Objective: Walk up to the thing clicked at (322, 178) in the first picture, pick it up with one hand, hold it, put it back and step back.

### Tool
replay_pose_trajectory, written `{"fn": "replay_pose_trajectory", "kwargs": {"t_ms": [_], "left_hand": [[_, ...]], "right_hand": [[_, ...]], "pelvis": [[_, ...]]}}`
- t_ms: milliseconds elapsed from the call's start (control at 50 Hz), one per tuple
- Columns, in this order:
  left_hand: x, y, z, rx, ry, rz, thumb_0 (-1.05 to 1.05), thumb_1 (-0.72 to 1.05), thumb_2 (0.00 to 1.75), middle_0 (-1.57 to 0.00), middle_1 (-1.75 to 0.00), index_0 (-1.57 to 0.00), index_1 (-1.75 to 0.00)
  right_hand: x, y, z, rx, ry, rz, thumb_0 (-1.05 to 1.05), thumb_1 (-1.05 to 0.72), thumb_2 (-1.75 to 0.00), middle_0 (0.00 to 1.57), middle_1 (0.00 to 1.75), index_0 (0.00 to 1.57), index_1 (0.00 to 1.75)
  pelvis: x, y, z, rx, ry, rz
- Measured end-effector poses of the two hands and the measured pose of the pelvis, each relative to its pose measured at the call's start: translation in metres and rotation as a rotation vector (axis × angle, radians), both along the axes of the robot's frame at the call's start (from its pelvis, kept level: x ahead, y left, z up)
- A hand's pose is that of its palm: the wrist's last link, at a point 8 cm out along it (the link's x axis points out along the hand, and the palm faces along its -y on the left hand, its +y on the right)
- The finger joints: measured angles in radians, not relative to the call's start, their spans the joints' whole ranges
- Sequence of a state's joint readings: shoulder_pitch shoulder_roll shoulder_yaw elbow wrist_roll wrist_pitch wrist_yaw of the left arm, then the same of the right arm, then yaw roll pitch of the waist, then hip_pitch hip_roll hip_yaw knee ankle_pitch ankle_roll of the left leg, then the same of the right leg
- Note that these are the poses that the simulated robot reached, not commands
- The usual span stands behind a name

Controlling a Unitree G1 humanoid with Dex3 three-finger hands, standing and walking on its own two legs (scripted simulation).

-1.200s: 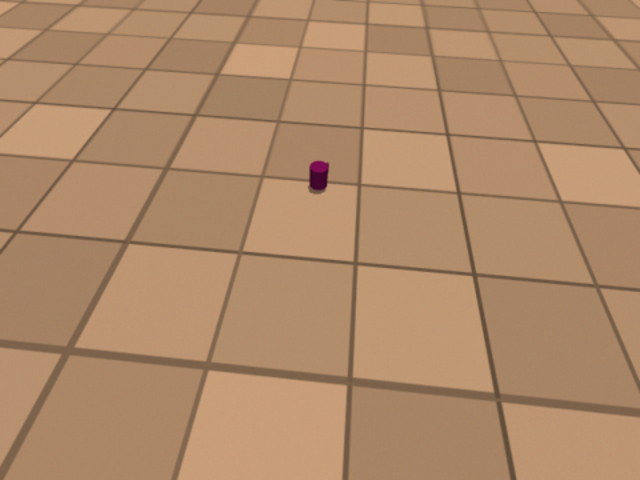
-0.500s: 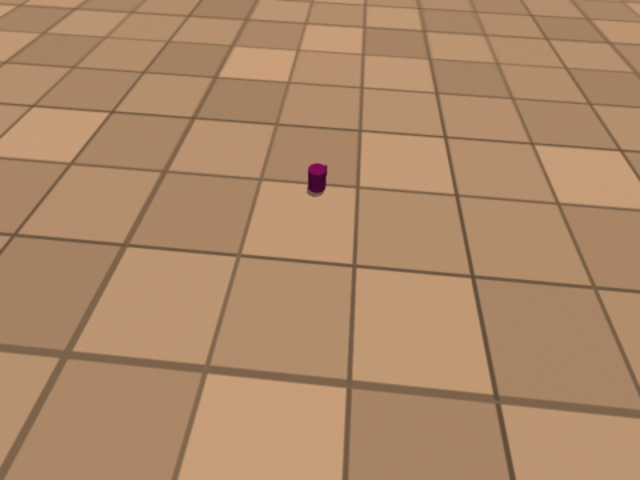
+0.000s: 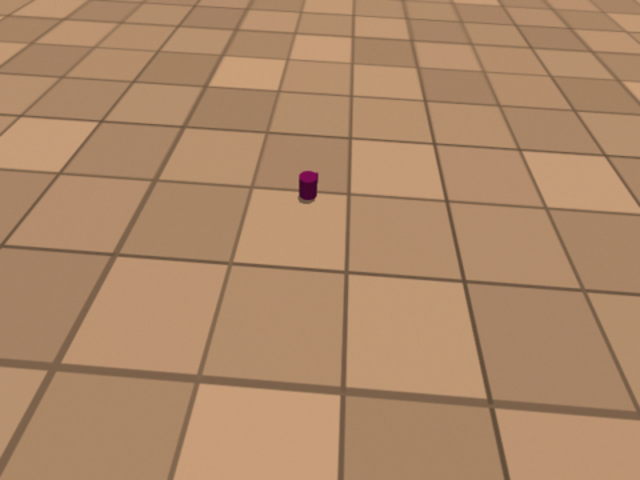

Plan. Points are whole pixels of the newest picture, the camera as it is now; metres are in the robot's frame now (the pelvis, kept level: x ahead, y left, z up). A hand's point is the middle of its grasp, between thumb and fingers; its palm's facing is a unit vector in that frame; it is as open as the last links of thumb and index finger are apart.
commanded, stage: walk up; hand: left
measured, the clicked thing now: (310, 183) +1.46 +0.06 -0.73
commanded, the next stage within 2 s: none
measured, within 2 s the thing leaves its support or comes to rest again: neither
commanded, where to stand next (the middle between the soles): +0.98 -0.16 m, yaw -10 degrees
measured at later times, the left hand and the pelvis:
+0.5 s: hand (177, 448) +0.20 +0.21 -0.15, palm faces -0.11 -0.93 -0.36, open 7.4 cm; pelvis +0.15 -0.07 -0.01, yaw -7 degrees
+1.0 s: hand (249, 252) +0.55 +0.15 -0.14, palm faces -0.27 -0.87 -0.40, open 7.4 cm; pelvis +0.38 -0.10 -0.02, yaw -11 degrees
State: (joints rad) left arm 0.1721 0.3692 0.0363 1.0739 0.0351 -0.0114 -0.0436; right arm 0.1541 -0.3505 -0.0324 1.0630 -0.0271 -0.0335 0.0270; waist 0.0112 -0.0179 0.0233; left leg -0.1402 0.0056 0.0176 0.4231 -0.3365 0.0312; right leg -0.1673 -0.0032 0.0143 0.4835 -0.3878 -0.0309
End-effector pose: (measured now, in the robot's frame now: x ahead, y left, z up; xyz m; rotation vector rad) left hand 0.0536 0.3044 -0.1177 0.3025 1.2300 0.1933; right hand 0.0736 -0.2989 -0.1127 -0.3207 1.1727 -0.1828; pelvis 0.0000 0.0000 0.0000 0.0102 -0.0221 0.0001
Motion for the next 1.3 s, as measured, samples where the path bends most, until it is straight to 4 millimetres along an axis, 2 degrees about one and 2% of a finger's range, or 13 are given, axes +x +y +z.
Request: {"fn": "replay_pose_trajectory", "kwargs": {"t_ms": [60,160,240,340,440,520,600,660,840,980,1060,1140,1300], "left_hand": [[0.011,0.003,0.000,0.021,0.018,-0.039,0.00,0.90,0.89,-0.20,-0.30,-0.21,-0.30],[0.052,-0.006,0.012,0.043,-0.009,-0.097,0.01,0.90,0.89,-0.20,-0.30,-0.20,-0.30],[0.086,-0.022,0.013,0.087,-0.063,-0.123,0.00,0.90,0.89,-0.20,-0.30,-0.21,-0.30],[0.102,-0.043,0.015,0.084,-0.087,-0.090,0.00,0.90,0.89,-0.20,-0.30,-0.21,-0.30],[0.119,-0.055,0.014,0.046,-0.035,-0.093,0.00,0.90,0.89,-0.20,-0.30,-0.21,-0.30],[0.149,-0.052,0.003,0.020,-0.017,-0.106,0.00,0.90,0.89,-0.20,-0.30,-0.21,-0.30],[0.198,-0.040,-0.019,0.007,-0.010,-0.137,0.01,0.89,0.89,-0.20,-0.30,-0.21,-0.30],[0.245,-0.039,-0.028,0.013,-0.004,-0.179,0.01,0.90,0.89,-0.20,-0.30,-0.21,-0.30],[0.388,-0.065,0.003,-0.002,-0.094,-0.303,0.01,0.90,0.89,-0.20,-0.30,-0.21,-0.30],[0.490,-0.101,0.018,0.042,-0.163,-0.355,0.00,0.90,0.89,-0.20,-0.30,-0.21,-0.30],[0.530,-0.123,0.019,0.059,-0.242,-0.334,0.00,0.90,0.89,-0.20,-0.30,-0.21,-0.30],[0.542,-0.135,0.028,0.046,-0.234,-0.299,0.00,0.90,0.89,-0.20,-0.30,-0.21,-0.30],[0.553,-0.118,0.021,0.043,-0.132,-0.241,0.00,0.90,0.89,-0.20,-0.30,-0.21,-0.30]], "right_hand": [[-0.007,-0.017,0.001,-0.017,-0.037,-0.034,0.00,-0.90,-0.90,0.21,0.30,0.21,0.30],[-0.023,-0.057,0.001,-0.047,0.018,-0.086,0.00,-0.90,-0.90,0.21,0.30,0.21,0.30],[-0.013,-0.096,-0.015,-0.065,0.054,-0.109,0.01,-0.90,-0.90,0.21,0.30,0.21,0.30],[0.034,-0.111,-0.014,-0.057,0.038,-0.101,0.01,-0.91,-0.90,0.21,0.30,0.20,0.30],[0.093,-0.106,0.003,-0.030,-0.045,-0.067,0.01,-0.91,-0.90,0.21,0.30,0.20,0.30],[0.135,-0.097,0.011,-0.036,-0.063,-0.048,0.01,-0.91,-0.90,0.21,0.30,0.20,0.30],[0.175,-0.089,0.012,-0.075,-0.096,-0.058,0.00,-0.90,-0.90,0.21,0.30,0.21,0.30],[0.188,-0.084,0.013,-0.094,-0.130,-0.106,0.00,-0.90,-0.90,0.21,0.30,0.21,0.30],[0.196,-0.080,0.021,-0.062,-0.003,-0.202,0.00,-0.90,-0.90,0.21,0.30,0.21,0.30],[0.223,-0.107,-0.006,-0.020,0.079,-0.253,0.01,-0.90,-0.90,0.21,0.30,0.21,0.30],[0.264,-0.125,-0.026,-0.005,0.097,-0.245,0.01,-0.90,-0.90,0.21,0.30,0.21,0.30],[0.326,-0.135,-0.021,0.010,0.040,-0.209,0.01,-0.90,-0.90,0.21,0.30,0.20,0.30],[0.438,-0.142,0.000,-0.006,-0.041,-0.124,0.00,-0.91,-0.90,0.21,0.30,0.20,0.30]], "pelvis": [[0.006,-0.006,-0.005,0.007,0.003,-0.027],[0.029,-0.028,-0.007,0.017,-0.011,-0.059],[0.055,-0.054,-0.022,-0.004,-0.030,-0.073],[0.086,-0.068,-0.019,-0.029,-0.044,-0.087],[0.124,-0.070,-0.009,-0.037,-0.034,-0.109],[0.159,-0.066,-0.011,-0.049,-0.024,-0.121],[0.203,-0.055,-0.024,-0.042,-0.018,-0.131],[0.228,-0.050,-0.028,-0.019,-0.022,-0.149],[0.304,-0.060,-0.007,-0.002,-0.010,-0.184],[0.370,-0.090,-0.017,0.009,-0.008,-0.193],[0.403,-0.110,-0.027,-0.011,-0.025,-0.188],[0.434,-0.116,-0.016,-0.011,-0.029,-0.191],[0.500,-0.115,-0.010,-0.029,-0.013,-0.186]]}}
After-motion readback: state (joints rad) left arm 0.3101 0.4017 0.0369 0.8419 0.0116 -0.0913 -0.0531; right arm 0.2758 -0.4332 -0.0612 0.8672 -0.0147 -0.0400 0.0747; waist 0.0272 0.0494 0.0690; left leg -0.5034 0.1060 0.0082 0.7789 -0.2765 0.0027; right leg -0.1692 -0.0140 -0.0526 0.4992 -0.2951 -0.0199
